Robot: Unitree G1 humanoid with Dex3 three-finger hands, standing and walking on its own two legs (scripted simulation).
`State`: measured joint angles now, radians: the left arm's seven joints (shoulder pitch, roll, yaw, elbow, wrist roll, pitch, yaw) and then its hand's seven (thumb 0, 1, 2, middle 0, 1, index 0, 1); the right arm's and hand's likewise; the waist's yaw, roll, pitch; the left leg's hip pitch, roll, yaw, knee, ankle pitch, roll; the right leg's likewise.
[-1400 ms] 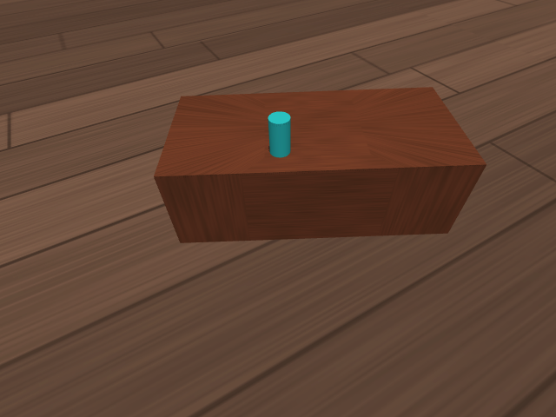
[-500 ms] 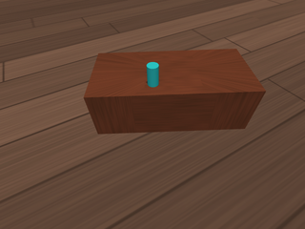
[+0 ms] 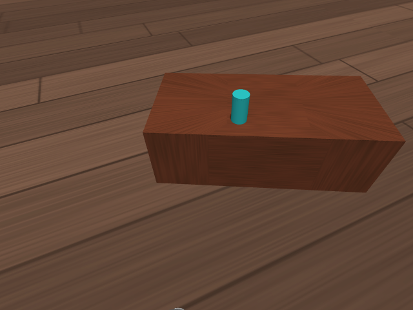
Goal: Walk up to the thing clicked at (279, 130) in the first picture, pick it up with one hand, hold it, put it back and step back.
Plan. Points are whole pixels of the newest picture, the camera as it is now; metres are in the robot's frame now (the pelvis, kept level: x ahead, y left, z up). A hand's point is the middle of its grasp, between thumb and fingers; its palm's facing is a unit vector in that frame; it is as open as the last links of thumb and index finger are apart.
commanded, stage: walk up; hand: right
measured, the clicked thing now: (239, 107) +1.09 -0.07 -0.27
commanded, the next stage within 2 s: none
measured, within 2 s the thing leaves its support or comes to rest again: neither
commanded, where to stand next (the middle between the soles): +0.65 +0.14 m, yaw +0 degrees
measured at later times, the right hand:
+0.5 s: hand (313, 306) +0.20 -0.19 -0.15, palm faces +0.00 +0.95 -0.30, open 7.4 cm
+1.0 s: hand (278, 187) +0.50 -0.16 -0.14, palm faces -0.12 +0.92 -0.37, open 7.4 cm
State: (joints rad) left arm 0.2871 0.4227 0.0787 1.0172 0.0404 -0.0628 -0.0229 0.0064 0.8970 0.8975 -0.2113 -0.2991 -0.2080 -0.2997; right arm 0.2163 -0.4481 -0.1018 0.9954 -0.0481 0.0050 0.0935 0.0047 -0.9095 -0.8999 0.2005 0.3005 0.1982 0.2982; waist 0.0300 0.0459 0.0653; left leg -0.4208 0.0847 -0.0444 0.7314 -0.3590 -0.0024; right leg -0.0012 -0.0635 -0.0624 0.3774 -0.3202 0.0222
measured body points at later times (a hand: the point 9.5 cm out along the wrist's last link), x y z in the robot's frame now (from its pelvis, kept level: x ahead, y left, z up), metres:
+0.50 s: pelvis +0.18 +0.07 +0.00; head +0.19 +0.05 +0.45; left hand +0.25 +0.40 -0.10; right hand +0.20 -0.24 -0.13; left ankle +0.13 +0.17 -0.74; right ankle +0.28 -0.06 -0.72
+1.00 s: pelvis +0.38 +0.11 -0.02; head +0.40 +0.12 +0.43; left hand +0.38 +0.44 -0.13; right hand +0.51 -0.21 -0.11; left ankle +0.48 +0.23 -0.74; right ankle +0.29 -0.05 -0.73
